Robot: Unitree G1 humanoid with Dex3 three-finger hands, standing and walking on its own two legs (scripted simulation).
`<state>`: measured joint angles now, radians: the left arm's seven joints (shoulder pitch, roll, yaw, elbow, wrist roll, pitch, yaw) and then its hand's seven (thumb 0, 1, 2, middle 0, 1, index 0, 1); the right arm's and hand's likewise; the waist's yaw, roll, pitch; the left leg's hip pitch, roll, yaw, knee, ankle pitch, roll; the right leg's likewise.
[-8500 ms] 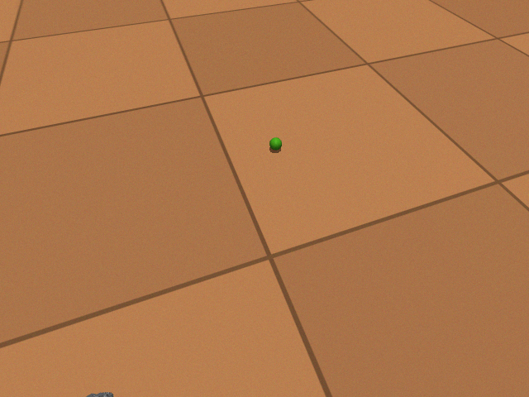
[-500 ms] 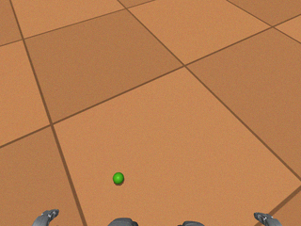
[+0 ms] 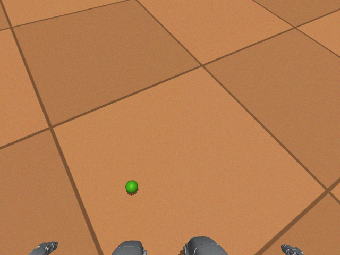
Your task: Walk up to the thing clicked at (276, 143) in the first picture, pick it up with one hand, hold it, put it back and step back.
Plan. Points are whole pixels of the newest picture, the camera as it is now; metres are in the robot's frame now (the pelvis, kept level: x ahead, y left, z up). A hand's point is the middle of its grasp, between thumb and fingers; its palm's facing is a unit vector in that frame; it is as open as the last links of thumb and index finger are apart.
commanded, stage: walk up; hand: left
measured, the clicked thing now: (131, 186) +0.46 +0.19 -0.73
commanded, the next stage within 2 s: stand in 1.62 s
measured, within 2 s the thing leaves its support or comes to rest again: neither
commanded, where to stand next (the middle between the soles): +0.07 -0.05 m, yaw +0 degrees
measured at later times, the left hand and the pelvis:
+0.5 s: hand out of the picture +0.06 +0.21 -0.15, palm faces +0.03 -0.95 -0.32, open 7.4 cm; pelvis -0.01 -0.04 +0.01, yaw +1 degrees
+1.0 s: hand out of the picture +0.09 +0.21 -0.13, palm faces +0.03 -0.93 -0.35, open 7.4 cm; pelvis +0.00 -0.05 +0.02, yaw +0 degrees
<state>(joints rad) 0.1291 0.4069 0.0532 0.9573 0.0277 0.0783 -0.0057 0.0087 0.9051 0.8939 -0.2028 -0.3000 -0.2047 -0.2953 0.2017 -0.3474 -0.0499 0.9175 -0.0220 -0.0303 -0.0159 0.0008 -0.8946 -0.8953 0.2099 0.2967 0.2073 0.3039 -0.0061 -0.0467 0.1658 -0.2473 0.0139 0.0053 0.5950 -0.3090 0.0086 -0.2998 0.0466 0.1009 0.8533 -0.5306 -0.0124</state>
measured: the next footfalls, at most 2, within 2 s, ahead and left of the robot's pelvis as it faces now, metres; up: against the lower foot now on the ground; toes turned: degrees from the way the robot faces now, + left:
right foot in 0.12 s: +0.01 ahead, -0.14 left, +0.00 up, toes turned +1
left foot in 0.42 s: +0.03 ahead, +0.08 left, +0.00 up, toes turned -1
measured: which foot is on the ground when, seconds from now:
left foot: down 0.00-0.14, up 0.16-0.40, down 0.42-1.00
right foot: up 0.00-0.10, down 0.12-1.00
